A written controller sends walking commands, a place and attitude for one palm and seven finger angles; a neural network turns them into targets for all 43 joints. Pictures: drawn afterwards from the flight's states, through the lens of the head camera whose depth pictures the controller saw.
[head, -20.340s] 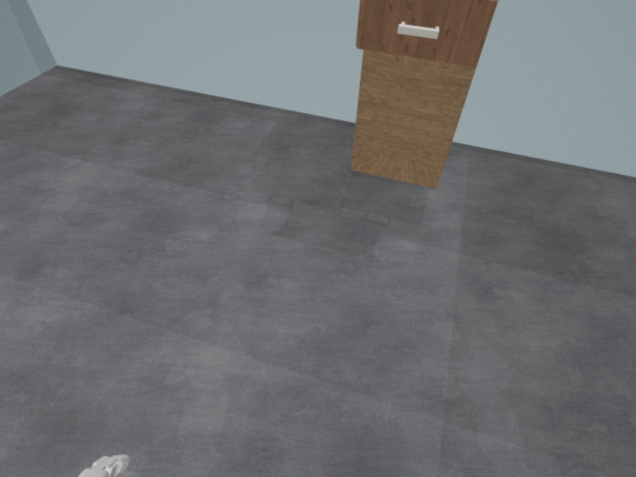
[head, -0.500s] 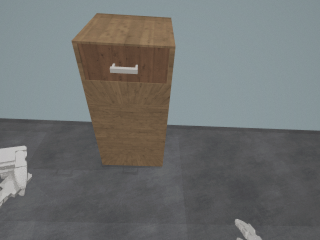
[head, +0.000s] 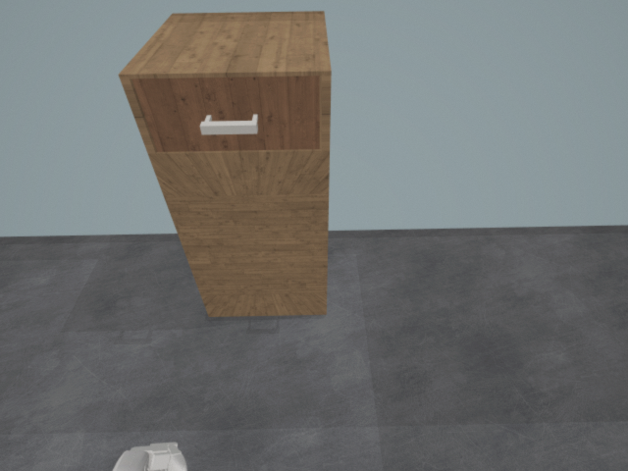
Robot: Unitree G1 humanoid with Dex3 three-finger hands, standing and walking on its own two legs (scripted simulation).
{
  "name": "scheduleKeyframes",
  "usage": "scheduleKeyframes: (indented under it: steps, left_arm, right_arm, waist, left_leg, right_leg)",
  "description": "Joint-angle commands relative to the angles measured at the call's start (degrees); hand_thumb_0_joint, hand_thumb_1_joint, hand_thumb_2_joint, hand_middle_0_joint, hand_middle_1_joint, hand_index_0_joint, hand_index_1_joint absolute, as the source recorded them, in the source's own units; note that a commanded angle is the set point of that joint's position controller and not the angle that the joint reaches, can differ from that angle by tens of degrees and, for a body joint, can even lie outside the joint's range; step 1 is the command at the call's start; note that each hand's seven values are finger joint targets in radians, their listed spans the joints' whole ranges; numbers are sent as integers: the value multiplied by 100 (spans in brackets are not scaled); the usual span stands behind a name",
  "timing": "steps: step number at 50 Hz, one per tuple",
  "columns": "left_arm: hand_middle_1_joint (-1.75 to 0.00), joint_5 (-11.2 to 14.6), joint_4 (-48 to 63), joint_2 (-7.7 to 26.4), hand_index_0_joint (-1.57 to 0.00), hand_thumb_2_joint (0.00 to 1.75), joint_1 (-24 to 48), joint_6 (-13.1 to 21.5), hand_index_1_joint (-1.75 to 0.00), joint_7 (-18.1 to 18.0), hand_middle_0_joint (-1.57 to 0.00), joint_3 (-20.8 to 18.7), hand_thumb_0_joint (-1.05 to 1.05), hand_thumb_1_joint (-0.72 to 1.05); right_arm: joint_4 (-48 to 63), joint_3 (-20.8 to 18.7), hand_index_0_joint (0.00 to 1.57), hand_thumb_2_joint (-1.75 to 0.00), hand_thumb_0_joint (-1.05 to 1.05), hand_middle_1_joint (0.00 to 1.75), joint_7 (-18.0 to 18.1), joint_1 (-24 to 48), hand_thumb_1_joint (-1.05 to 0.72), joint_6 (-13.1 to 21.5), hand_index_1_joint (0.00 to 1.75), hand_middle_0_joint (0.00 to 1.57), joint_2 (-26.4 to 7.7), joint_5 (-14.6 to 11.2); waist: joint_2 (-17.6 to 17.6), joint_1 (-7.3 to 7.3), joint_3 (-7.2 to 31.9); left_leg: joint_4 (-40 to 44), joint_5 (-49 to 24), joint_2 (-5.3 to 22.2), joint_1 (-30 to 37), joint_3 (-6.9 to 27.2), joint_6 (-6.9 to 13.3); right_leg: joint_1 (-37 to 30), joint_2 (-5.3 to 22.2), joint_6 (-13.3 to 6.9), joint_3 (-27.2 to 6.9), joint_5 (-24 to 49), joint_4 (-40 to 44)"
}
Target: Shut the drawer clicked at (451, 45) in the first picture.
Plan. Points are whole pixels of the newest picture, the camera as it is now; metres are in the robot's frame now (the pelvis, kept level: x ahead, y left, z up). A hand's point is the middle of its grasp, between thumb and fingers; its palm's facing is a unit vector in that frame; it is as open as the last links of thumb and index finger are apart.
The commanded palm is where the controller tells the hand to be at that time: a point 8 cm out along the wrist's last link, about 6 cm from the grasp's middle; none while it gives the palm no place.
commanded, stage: let the arm hang, fingers relaxed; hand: left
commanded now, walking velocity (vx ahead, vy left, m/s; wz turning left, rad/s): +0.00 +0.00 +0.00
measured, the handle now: (230, 123) +0.80 +0.20 +0.06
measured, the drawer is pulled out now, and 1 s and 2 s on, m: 0.00 0.00 0.00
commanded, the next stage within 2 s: look to check the result in 0.88 s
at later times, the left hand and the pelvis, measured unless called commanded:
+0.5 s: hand out of the picture -0.03 +0.15 -0.15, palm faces +0.03 -0.98 -0.21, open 6.6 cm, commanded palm none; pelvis +0.01 -0.02 +0.02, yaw +0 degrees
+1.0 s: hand out of the picture +0.00 +0.14 -0.15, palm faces +0.03 -0.98 -0.18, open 7.3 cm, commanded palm none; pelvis +0.02 -0.02 +0.02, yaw +0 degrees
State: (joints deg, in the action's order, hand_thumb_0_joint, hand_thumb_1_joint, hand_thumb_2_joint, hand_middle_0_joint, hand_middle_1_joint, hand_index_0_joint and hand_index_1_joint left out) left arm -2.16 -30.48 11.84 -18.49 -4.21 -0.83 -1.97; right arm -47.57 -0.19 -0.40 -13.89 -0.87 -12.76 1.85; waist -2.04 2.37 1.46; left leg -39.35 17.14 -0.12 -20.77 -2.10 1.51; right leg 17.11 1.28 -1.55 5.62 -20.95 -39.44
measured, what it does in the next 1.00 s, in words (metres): stands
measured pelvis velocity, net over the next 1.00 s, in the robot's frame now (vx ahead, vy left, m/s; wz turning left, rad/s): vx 0.02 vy -0.02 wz -0.01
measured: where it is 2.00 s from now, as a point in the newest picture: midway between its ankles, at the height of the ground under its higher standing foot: outside the picture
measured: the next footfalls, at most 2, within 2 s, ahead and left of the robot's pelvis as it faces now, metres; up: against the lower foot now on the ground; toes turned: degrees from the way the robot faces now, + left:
none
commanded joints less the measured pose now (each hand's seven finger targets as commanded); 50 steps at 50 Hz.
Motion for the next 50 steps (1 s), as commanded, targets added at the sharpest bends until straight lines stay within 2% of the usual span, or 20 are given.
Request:
scheduleKeyframes:
  steps: [1, 2, 3, 5, 6, 7, 9, 11, 15, 19, 29, 32, 36, 37, 45, 50]
  left_arm:
    - [-108, 104, -392, 719, -92, 90, 57, 347, -108, -10, -92, -108, 0, 90]
    - [-104, 123, -717, 706, -88, 90, -18, 357, -104, -29, -88, -87, 0, 90]
    - [-99, 126, -1013, 750, -84, 90, -88, 366, -99, -34, -84, -70, 0, 90]
    - [-91, 155, -1493, 533, -76, 90, -254, 414, -91, -53, -76, -105, 0, 90]
    - [-86, 164, -1700, 581, -72, 90, -224, 424, -86, -47, -72, -74, 0, 90]
    - [-82, 170, -1872, 592, -68, 90, -198, 437, -82, -39, -68, -50, 0, 90]
    - [-73, 165, -2159, 585, -60, 90, -121, 458, -73, -36, -60, -22, 0, 90]
    - [-65, 168, -2444, 527, -52, 90, -79, 469, -65, -36, -52, 26, 0, 90]
    - [-47, 173, -2876, 454, -36, 90, -144, 487, -47, -61, -36, 83, 0, 90]
    - [-30, 179, -3196, 360, -20, 90, -230, 493, -30, -95, -20, 123, 0, 90]
    - [-30, 182, -3472, 155, -20, 90, -318, 485, -30, -148, -20, 97, 0, 90]
    - [-30, 185, -3475, 114, -20, 90, -274, 486, -30, -149, -20, 77, 0, 90]
    - [-30, 193, -3477, 73, -20, 90, -283, 499, -30, -156, -20, 61, 0, 90]
    - [-30, 194, -3484, 47, -20, 90, -283, 502, -30, -154, -20, 60, 0, 90]
    - [-30, 193, -3482, 7, -20, 90, -314, 511, -30, -166, -20, 47, 0, 90]
    - [-30, 190, -3504, 0, -20, 90, -340, 514, -30, -175, -20, 46, 0, 90]
  right_arm:
    - [202, -106, 20, -90, 0, 30, 78, 66, -90, 160, 30, 20, -590, 7]
    - [83, -84, 20, -90, 0, 30, 94, 88, -90, 157, 30, 20, -567, 1]
    - [-15, -78, 20, -90, 0, 30, 113, 78, -90, 147, 30, 20, -557, -13]
    - [-224, -78, 20, -90, 0, 30, 158, -94, -90, 132, 30, 20, -376, -5]
    - [-314, -71, 20, -90, 0, 30, 167, -155, -90, 120, 30, 20, -331, -24]
    - [-410, -72, 20, -90, 0, 30, 175, -227, -90, 106, 30, 20, -314, -39]
    - [-555, -98, 20, -90, 0, 30, 188, -399, -90, 81, 30, 20, -322, -63]
    - [-719, -110, 20, -90, 0, 30, 202, -496, -90, 58, 30, 20, -325, -76]
    - [-1018, -92, 20, -90, 0, 30, 215, -616, -90, 36, 30, 20, -236, -101]
    - [-1275, -70, 20, -90, 0, 30, 223, -662, -90, 16, 30, 20, -137, -105]
    - [-1599, -46, 20, -90, 0, 30, 246, -739, -90, 5, 30, 20, 123, -82]
    - [-1638, -50, 20, -90, 0, 30, 254, -786, -90, 18, 30, 20, 189, -72]
    - [-1665, -50, 20, -90, 0, 30, 271, -834, -90, 28, 30, 20, 238, -69]
    - [-1677, -54, 20, -90, 0, 30, 279, -836, -90, 33, 30, 20, 240, -68]
    - [-1704, -69, 20, -90, 0, 30, 299, -935, -90, 56, 30, 20, 251, -83]
    - [-1718, -81, 20, -90, 0, 30, 299, -923, -90, 47, 30, 20, 265, -87]
  waist:
    - [-223, -232, -419]
    - [-635, -286, -453]
    - [-779, -321, -389]
    - [-1127, -327, -9]
    - [-1116, -305, 89]
    - [-984, -286, 125]
    - [-449, -227, 122]
    - [-67, -192, -13]
    - [269, -167, -361]
    - [300, -164, -612]
    - [312, -206, -863]
    - [111, -199, -853]
    - [137, -211, -774]
    - [32, -213, -775]
    - [80, -208, -666]
    - [147, -202, -694]
  left_leg:
    - [1240, -1447, 583, 53, 937, 170]
    - [1441, -1254, 583, -25, 962, 177]
    - [1516, -1162, 597, -4, 981, 183]
    - [1530, -1021, 568, 188, 849, 157]
    - [1527, -970, 537, 283, 809, 136]
    - [1529, -850, 525, 337, 780, 113]
    - [1509, -883, 567, 541, 758, 97]
    - [1554, -816, 563, 696, 712, 77]
    - [1601, -973, 552, 904, 582, 57]
    - [1669, -970, 555, 1007, 505, 37]
    - [1752, -800, 501, 858, 403, 9]
    - [1781, -812, 493, 836, 403, 3]
    - [1737, -910, 501, 813, 379, -11]
    - [1726, -959, 505, 800, 373, -16]
    - [1738, -1177, 563, 880, 393, -7]
    - [1736, -1140, 558, 938, 385, -10]
  right_leg:
    - [-76, 454, -108, -673, 809, 1183]
    - [-281, 397, -96, -688, 684, 1261]
    - [-444, 375, -98, -650, 673, 1341]
    - [-796, 423, -150, -637, 860, 1509]
    - [-887, 443, -174, -656, 911, 1575]
    - [-916, 470, -194, -658, 866, 1676]
    - [-859, 507, -205, -638, 905, 1850]
    - [-690, 524, -211, -647, 751, 2019]
    - [-419, 568, -209, -633, 690, 2228]
    - [-256, 550, -187, -653, 552, 2342]
    - [-261, 532, -169, -683, 250, 2437]
    - [-283, 527, -190, -705, 290, 2412]
    - [-402, 527, -183, -692, 461, 2393]
    - [-426, 521, -182, -706, 549, 2385]
    - [-578, 495, -160, -622, 974, 2266]
    - [-533, 502, -147, -606, 933, 2295]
